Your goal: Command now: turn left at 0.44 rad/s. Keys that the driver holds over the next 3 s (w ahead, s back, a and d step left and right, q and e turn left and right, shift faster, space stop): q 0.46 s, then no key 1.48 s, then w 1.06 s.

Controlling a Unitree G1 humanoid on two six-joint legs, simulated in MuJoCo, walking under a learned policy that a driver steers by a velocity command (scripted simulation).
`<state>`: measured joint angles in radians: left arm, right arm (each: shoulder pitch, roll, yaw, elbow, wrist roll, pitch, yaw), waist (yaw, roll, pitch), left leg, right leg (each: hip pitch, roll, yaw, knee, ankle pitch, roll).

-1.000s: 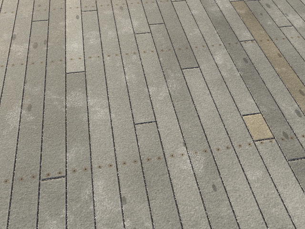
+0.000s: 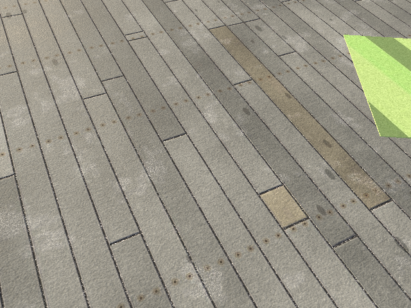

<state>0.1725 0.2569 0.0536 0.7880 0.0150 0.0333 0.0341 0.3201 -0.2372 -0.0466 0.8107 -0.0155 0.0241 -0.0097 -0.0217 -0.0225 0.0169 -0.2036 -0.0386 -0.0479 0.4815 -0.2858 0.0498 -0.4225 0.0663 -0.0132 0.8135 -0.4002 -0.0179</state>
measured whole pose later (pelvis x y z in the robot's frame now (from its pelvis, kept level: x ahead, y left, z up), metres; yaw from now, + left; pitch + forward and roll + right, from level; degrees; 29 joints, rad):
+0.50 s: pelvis -0.01 -0.04 +0.00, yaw +17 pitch +0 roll +1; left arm 0.19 0.26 0.02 0.70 0.02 0.02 0.04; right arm 0.22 -0.34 -0.10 0.74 -0.02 0.07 0.03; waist -0.01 0.06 0.06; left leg -0.45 -0.09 -0.08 1.07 -0.44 -0.03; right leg -0.20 0.01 -0.03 0.42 -0.23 -0.04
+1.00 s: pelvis -0.03 -0.02 +0.00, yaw +21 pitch -1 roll +0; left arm 0.25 0.26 0.02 0.84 0.01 0.05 0.02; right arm 0.15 -0.21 0.02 0.80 -0.01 0.01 -0.02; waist 0.02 -0.03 0.04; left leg -0.18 -0.06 -0.03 0.43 -0.24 0.05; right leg -0.19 -0.02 0.01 0.50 -0.30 0.01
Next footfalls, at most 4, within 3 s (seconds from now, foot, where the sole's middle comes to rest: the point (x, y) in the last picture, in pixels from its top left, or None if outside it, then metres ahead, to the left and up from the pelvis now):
0.34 right None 0.06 -0.12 -0.78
0.74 left None -0.03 0.08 -0.78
1.02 right None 0.04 -0.13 -0.78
2.66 right None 0.38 0.07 -0.78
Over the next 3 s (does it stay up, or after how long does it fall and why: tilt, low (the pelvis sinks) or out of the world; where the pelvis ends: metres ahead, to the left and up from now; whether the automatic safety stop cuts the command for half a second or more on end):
stays up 0.39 0.12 0.00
